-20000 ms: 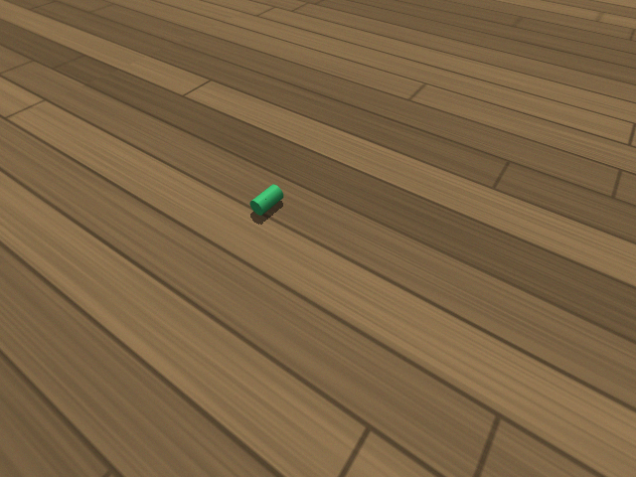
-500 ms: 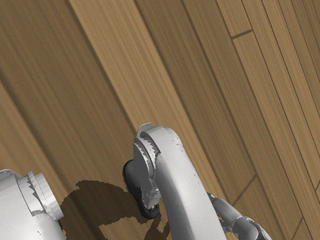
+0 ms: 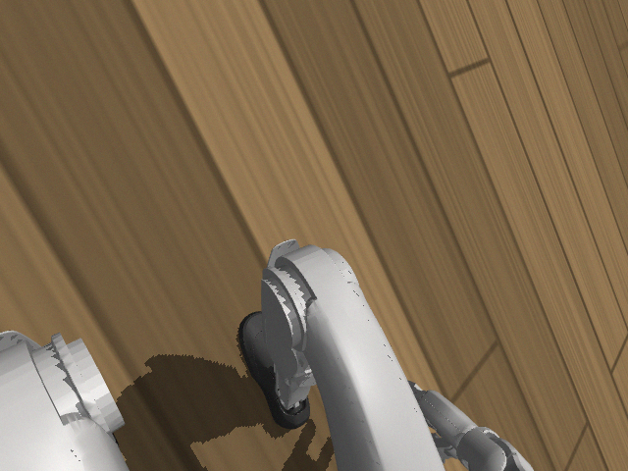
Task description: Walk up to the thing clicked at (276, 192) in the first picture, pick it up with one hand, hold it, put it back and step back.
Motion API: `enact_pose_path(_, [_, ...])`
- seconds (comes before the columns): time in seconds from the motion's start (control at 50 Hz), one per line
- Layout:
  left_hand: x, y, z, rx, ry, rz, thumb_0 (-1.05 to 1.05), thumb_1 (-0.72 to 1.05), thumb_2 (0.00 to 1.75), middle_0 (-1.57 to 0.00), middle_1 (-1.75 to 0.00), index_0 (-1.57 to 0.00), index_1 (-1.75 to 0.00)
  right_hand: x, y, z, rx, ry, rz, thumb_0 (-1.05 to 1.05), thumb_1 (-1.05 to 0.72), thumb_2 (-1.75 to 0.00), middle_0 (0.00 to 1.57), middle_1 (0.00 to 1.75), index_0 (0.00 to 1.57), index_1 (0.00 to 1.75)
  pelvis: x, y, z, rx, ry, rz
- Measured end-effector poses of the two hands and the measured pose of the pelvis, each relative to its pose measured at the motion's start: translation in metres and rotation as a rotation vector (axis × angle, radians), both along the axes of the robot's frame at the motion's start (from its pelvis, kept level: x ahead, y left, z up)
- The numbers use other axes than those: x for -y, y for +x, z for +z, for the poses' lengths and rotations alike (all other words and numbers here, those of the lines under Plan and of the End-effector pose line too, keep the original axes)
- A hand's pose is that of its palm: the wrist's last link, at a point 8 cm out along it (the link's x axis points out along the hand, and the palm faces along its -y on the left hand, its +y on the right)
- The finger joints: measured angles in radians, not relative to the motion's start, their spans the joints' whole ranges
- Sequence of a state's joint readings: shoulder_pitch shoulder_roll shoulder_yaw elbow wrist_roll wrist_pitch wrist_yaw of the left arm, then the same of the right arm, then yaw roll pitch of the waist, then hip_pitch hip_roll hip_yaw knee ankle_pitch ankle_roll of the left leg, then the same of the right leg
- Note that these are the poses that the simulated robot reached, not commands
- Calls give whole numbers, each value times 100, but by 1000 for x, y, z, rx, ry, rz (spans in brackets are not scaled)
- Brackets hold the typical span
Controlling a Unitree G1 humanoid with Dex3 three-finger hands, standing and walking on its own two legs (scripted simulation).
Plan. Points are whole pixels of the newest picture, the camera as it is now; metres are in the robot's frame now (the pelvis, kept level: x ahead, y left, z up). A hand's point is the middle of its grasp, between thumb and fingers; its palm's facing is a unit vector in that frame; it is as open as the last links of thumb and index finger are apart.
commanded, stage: close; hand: left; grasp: from above
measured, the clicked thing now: out of the picture +0.45 +0.40 -0.27
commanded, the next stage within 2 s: settle in 0.86 s
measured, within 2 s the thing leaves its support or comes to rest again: leaves its support in 1.28 s
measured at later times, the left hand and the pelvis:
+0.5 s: hand out of the picture +0.44 +0.39 -0.24, palm faces -0.42 -0.19 -0.89, open 10.7 cm; pelvis +0.00 +0.00 +0.00, yaw +0 degrees
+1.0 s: hand out of the picture +0.44 +0.39 -0.24, palm faces -0.42 -0.19 -0.89, open 10.4 cm; pelvis +0.00 +0.00 +0.00, yaw +0 degrees
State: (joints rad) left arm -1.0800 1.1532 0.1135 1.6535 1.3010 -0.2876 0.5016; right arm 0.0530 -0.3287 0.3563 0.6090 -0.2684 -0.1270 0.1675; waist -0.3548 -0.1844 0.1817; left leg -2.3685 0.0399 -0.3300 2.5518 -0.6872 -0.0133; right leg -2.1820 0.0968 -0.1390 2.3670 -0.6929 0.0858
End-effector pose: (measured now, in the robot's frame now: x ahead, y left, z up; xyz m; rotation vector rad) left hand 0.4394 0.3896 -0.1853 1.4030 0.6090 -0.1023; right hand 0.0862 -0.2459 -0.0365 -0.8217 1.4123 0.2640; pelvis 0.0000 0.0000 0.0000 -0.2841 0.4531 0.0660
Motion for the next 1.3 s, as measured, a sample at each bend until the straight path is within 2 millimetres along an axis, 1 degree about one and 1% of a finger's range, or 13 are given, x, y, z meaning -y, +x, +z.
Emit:
enact_pose_path(0.3, [-2, 2, 1, -20, 8, 9, 0, -1, 65, -42, -80, -45, -76, -2, 0, -3, 1, 18, -6, 0, -89, -90, 20, 30, 21, 30, -1, 1, 0, -6, 0, -2])
enact_pose_path(0.4, [-2, 1, 2, -13, 10, 9, 1, 1, 60, -44, -76, -48, -72, -2, 1, -4, 1, 21, -2, 0, -89, -90, 20, 30, 21, 30, 0, 1, 0, -5, 1, -2])
enact_pose_path(0.78, [-2, 3, 4, -6, 11, 15, 1, 3, 47, -54, -63, -58, -59, 1, 1, -4, -1, 11, 0, 0, -89, -90, 20, 30, 21, 30, 0, 1, -1, -4, 3, -3])
enact_pose_path(1.1, [-3, 4, 5, -10, 9, 20, 2, 3, 41, -62, -54, -65, -50, 0, -4, -5, -9, 11, -14, 0, -90, -90, 20, 30, 21, 30, 0, 1, -1, -8, 4, -3])
enact_pose_path(1.22, [-3, 3, 8, -16, 3, 15, 2, 2, 37, -65, -51, -69, -46, 1, 1, -5, -6, 11, -15, 0, -90, -90, 20, 30, 21, 30, 1, 2, 0, -20, 6, 1])
enact_pose_path(1.3, [-5, 2, 15, -1, 8, 5, 2, 2, 35, -67, -48, -71, -44, 3, 9, -5, 7, 12, -18, 0, -90, -90, 20, 30, 21, 30, 2, 3, 1, -30, 7, 5])
